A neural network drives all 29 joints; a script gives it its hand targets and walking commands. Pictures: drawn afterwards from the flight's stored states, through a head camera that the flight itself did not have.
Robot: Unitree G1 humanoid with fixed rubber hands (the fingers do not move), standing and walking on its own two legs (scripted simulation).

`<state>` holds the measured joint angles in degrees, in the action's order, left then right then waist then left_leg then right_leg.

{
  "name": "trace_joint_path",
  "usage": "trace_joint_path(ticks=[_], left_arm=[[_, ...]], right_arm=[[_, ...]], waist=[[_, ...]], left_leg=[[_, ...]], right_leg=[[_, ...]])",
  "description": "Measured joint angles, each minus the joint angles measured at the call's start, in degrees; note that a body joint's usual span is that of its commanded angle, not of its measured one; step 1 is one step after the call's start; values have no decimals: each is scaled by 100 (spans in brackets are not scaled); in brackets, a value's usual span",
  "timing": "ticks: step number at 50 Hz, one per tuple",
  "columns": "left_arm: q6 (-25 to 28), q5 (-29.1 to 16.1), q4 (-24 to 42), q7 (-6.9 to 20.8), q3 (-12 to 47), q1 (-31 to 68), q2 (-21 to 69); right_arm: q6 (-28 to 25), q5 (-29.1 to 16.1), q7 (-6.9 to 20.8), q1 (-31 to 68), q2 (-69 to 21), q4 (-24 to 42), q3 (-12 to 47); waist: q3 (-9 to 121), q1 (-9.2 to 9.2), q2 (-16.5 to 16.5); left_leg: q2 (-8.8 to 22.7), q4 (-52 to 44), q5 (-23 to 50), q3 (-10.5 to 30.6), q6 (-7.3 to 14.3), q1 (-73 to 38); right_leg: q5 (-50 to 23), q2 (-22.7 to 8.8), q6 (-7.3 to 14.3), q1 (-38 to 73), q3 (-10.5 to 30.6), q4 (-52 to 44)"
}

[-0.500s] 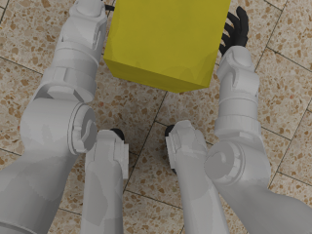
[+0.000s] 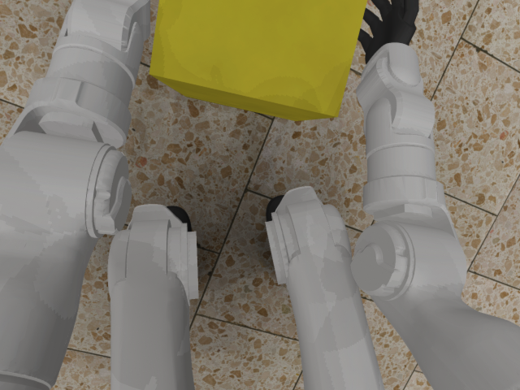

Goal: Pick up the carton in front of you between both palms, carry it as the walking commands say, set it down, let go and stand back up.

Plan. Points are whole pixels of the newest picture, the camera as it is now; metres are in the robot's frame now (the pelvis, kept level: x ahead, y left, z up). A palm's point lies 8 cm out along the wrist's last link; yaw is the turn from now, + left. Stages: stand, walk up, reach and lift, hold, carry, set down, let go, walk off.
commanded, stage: set down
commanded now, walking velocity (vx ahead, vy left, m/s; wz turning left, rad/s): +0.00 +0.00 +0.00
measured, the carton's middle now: (257, 33) +0.53 -0.05 -0.25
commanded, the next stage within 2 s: none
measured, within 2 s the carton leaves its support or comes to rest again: rests again in 0.60 s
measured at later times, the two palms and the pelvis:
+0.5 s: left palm out of the picture +0.58 +0.11 -0.17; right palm (373, 64) +0.47 -0.18 -0.17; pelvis +0.00 +0.02 -0.01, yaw -1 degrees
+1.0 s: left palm out of the picture +0.57 +0.14 -0.20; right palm (385, 72) +0.47 -0.21 -0.19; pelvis +0.00 +0.02 -0.01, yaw -1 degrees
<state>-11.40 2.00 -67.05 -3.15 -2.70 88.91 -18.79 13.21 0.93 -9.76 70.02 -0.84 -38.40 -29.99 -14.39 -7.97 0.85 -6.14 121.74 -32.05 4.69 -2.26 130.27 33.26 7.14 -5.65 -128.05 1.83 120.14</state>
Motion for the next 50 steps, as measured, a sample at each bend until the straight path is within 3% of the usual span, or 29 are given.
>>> trace_joint_path(ticks=[6, 10, 17, 35, 44, 48, 50], left_arm=[[91, 177, -285, 61, -138, -199, -121], [57, 50, -248, 201, -119, -214, -116], [-5, 121, -588, 84, -92, 255, -20], [225, 506, -500, 329, -554, 255, 23], [370, 272, -566, 424, -309, 261, -158], [596, -316, -676, 220, 337, 210, -547], [637, -715, -690, 196, 638, 164, -808]], right_arm=[[-75, 403, 210, 119, -177, -406, -248], [-150, 699, 379, 20, -193, -484, -402], [-104, 774, 673, 99, -53, -600, -610], [-265, 1042, 964, 178, 69, -708, -731], [-529, 1132, 820, 397, 308, -1293, -554], [-868, 440, 487, 449, 734, -1766, 42], [-989, 43, 392, 460, 855, -1897, 275]], waist=[[99, 46, -107], [53, -2, -228], [-211, -78, -461], [-325, -22, -226], [-522, -50, -253], [-725, -50, -195], [-777, -103, -132]], left_leg=[[-2, 107, 27, -31, 82, 81], [-24, 137, 68, -96, 179, 115], [-77, 200, 91, -217, 345, 92], [22, 262, 17, -229, 374, 25], [1, 317, 19, -224, 335, -53], [38, 340, -17, -210, 314, -120], [84, 369, -45, -219, 312, -112]], right_leg=[[-1, 9, -81, -12, 21, 47], [15, -16, -155, 30, 76, 46], [110, -94, -219, 170, 163, 93], [94, -39, -245, 185, 155, 126], [103, -81, -245, 260, 136, 204], [96, -145, -250, 296, 74, 219], [58, -232, -109, 246, -3, 243]])
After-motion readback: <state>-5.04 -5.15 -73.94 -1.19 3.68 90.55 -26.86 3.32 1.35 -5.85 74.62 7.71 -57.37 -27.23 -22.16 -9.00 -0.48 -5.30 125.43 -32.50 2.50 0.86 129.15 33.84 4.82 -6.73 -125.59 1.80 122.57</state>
